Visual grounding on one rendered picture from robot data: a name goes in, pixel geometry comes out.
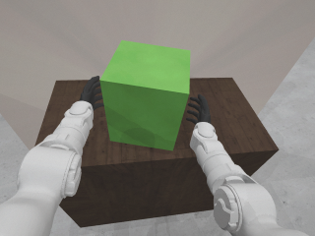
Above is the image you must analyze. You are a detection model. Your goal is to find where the left robot hand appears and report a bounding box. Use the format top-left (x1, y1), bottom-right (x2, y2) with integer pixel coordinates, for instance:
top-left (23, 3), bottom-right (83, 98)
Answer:
top-left (79, 76), bottom-right (104, 111)

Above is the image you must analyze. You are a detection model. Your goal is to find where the pedestal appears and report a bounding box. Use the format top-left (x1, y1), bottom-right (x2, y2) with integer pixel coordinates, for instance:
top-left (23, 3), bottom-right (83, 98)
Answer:
top-left (34, 78), bottom-right (279, 228)

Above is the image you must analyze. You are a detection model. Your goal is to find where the left robot upper arm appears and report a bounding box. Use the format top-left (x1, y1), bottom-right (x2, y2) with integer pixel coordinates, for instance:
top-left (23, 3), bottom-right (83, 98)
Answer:
top-left (0, 146), bottom-right (82, 236)

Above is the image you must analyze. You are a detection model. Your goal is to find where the carton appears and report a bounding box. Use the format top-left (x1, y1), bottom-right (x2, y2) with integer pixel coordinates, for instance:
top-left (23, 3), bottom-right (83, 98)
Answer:
top-left (99, 40), bottom-right (191, 151)

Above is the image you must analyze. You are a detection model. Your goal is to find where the right robot upper arm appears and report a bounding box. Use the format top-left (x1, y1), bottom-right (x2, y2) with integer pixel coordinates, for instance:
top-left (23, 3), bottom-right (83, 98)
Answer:
top-left (213, 183), bottom-right (309, 236)

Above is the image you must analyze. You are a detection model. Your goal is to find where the right robot forearm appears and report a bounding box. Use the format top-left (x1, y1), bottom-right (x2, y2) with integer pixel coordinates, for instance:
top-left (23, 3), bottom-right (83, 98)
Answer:
top-left (190, 122), bottom-right (277, 216)

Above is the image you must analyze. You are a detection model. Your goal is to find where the left robot forearm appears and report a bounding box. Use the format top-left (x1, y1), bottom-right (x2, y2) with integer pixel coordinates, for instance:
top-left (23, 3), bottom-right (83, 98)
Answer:
top-left (16, 100), bottom-right (94, 190)

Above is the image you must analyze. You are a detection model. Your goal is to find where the right robot hand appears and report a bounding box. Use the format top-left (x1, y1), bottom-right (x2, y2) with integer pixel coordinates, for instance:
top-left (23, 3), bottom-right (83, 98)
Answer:
top-left (186, 94), bottom-right (212, 125)

